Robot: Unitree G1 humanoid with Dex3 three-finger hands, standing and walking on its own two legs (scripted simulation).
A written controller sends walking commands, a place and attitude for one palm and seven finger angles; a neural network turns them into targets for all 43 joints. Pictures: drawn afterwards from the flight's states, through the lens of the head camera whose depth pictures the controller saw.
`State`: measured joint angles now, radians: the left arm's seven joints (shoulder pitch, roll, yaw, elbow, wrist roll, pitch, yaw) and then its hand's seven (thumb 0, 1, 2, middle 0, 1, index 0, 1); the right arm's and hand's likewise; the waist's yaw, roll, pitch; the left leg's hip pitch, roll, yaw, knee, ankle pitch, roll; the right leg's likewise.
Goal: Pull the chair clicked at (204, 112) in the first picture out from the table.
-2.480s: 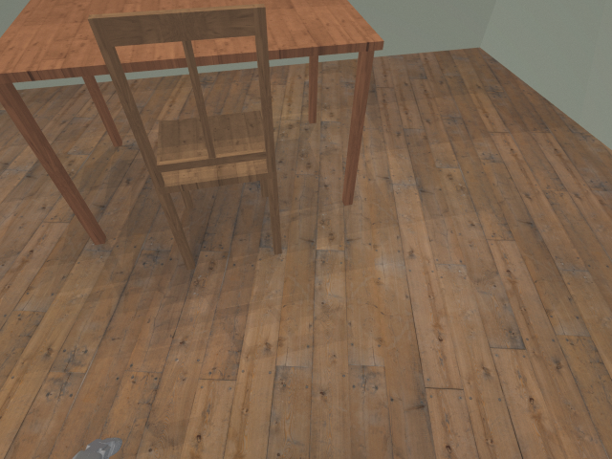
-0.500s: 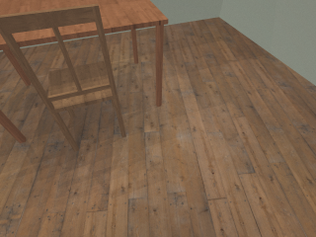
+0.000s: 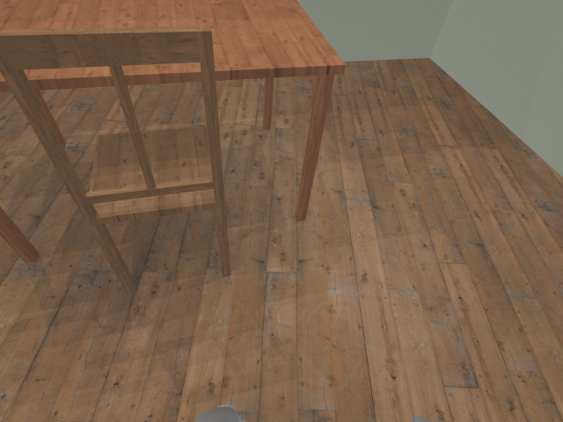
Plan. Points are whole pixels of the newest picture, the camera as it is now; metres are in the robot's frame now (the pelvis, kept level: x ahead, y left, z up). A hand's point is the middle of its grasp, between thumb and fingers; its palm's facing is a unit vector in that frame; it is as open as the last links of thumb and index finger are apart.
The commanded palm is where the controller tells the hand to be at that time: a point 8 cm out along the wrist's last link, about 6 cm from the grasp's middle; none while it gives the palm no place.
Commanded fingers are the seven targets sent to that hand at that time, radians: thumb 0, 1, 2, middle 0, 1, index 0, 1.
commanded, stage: turn to face it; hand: left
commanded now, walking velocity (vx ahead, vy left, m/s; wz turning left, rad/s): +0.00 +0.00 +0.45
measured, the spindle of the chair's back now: (136, 135) +0.70 +0.40 -0.04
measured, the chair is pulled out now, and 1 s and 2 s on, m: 0.00 0.00 0.00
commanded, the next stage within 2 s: take the last steps up to it in 0.52 s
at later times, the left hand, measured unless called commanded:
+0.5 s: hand out of the picture +0.11 +0.17 -0.14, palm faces +0.20 -0.94 -0.26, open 7.4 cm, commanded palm none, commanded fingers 0.00 0.90 0.90 -0.20 -0.30 -0.20 -0.30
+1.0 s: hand out of the picture +0.00 +0.19 -0.15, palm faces +0.34 -0.92 -0.19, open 7.4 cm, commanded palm none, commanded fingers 0.00 0.90 0.90 -0.20 -0.30 -0.20 -0.30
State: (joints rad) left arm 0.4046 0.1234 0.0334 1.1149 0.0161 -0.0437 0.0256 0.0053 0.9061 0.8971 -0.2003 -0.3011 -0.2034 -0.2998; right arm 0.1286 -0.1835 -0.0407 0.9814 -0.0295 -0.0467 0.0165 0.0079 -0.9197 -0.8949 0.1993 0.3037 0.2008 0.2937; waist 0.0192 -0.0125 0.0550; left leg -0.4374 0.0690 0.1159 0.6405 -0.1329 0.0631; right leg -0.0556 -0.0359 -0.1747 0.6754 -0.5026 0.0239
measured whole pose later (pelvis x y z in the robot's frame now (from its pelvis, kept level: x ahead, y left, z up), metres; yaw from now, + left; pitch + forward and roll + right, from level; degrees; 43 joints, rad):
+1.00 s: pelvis +0.09 +0.01 +0.02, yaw +17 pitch -1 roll +0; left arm 0.35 0.22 0.06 1.09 0.03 0.02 -0.02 0.01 0.91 0.90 -0.20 -0.30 -0.20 -0.30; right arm 0.28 -0.15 -0.02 1.02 -0.02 -0.04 -0.01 0.01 -0.91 -0.89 0.20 0.30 0.20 0.29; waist 0.02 -0.05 0.02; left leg -0.08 0.01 0.09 0.41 -0.31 0.02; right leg -0.45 -0.08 -0.08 1.00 -0.36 0.01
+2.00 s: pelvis +0.29 +0.04 +0.03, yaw +14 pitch +0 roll +0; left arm 0.23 0.20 0.07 1.04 0.01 0.06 0.04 0.01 0.91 0.90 -0.20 -0.30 -0.20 -0.30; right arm 0.09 -0.14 -0.03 1.02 -0.02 0.01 -0.04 0.00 -0.92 -0.89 0.21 0.30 0.21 0.29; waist 0.02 -0.03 0.10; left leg -0.28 0.06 0.14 0.44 -0.15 0.03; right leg -0.38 -0.02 0.00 0.97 -0.48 0.03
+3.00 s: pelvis +0.22 +0.07 +0.02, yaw +17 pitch -2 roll +0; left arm 0.35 0.20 0.00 1.01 0.02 0.02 0.03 0.01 0.91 0.90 -0.20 -0.30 -0.20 -0.30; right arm 0.24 -0.17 0.01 0.97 -0.02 0.00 0.00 0.00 -0.92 -0.89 0.21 0.30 0.21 0.29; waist 0.02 -0.03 0.00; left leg -0.23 -0.05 0.08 0.52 -0.25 0.08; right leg -0.23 -0.12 0.03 0.47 -0.22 0.02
